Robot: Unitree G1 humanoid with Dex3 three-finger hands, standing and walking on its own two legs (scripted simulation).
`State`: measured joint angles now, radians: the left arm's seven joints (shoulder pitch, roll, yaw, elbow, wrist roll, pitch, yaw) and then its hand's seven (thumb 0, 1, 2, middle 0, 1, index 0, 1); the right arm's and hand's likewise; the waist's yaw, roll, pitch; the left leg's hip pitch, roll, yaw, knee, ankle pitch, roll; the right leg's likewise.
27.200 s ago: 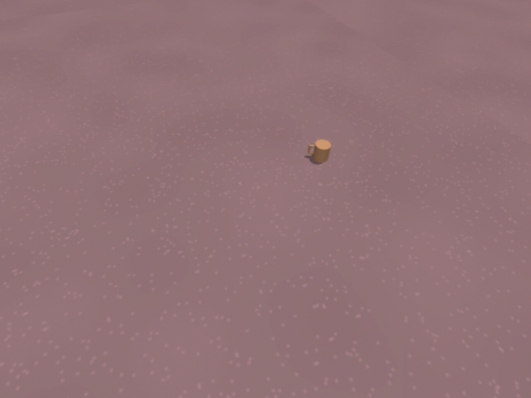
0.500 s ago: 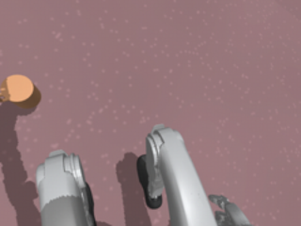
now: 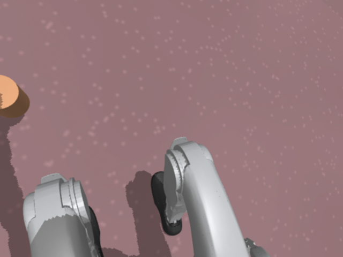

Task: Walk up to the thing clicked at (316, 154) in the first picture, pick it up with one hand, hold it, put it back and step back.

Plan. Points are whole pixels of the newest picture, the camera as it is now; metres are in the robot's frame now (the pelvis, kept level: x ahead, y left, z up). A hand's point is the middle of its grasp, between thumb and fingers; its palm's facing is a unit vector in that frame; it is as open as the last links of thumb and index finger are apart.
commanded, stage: home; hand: left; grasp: from above
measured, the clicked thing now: out of the picture +0.54 +0.29 -0.30
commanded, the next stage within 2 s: none
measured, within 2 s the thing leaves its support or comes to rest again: neither
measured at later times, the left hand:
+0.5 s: hand out of the picture +0.42 +0.27 +0.01, palm faces -0.34 -0.53 -0.78, open 8.5 cm
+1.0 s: hand out of the picture +0.29 +0.21 +0.20, palm faces +0.05 -0.95 -0.31, open 7.4 cm
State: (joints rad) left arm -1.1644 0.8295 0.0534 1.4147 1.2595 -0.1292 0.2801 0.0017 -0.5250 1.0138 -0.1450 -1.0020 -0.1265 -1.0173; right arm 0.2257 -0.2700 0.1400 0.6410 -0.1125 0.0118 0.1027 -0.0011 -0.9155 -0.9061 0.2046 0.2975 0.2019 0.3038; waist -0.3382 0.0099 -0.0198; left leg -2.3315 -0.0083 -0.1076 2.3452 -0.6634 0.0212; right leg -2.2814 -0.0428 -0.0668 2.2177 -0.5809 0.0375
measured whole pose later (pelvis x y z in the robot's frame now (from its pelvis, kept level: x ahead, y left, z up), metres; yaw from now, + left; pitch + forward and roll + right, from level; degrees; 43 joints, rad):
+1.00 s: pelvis +0.06 +0.00 +0.30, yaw +6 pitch +21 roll -3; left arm 0.07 0.28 0.02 0.25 0.04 0.32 0.09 0.01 0.90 0.90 -0.21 -0.30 -0.21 -0.30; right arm 0.16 -0.21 0.05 0.57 0.04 -0.10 -0.10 0.01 -0.90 -0.90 0.21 0.30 0.20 0.30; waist -0.08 0.03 -0.16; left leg -1.14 0.02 -0.06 1.35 -0.58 0.00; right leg -1.13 -0.03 -0.06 1.27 -0.52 0.02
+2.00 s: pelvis +0.10 +0.00 +0.37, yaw +8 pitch +10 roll -3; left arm 0.49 0.22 0.03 -0.11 -0.06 0.44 0.02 0.01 0.91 0.90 -0.20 -0.30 -0.20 -0.30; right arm 0.29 -0.22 0.03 0.55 0.01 -0.22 -0.17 0.01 -0.90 -0.90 0.21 0.30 0.20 0.30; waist -0.04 0.05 -0.16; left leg -0.67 0.03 -0.05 1.00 -0.51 0.00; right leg -0.65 -0.02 -0.07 0.92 -0.45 0.02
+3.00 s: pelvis +0.11 +0.00 +0.37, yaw +7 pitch +11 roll -3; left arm 0.50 0.23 0.03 -0.13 -0.06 0.44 0.02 0.01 0.91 0.90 -0.20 -0.30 -0.20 -0.30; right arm 0.28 -0.22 0.03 0.55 0.01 -0.23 -0.18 0.01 -0.90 -0.90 0.21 0.30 0.20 0.30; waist -0.04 0.04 -0.16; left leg -0.67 0.03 -0.05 1.01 -0.53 0.00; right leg -0.65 -0.02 -0.07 0.93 -0.47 0.02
